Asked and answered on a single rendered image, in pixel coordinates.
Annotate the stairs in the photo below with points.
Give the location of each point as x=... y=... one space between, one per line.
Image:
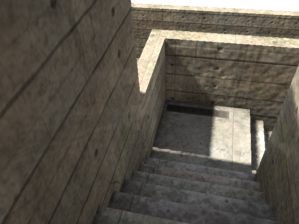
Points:
x=172 y=192
x=259 y=138

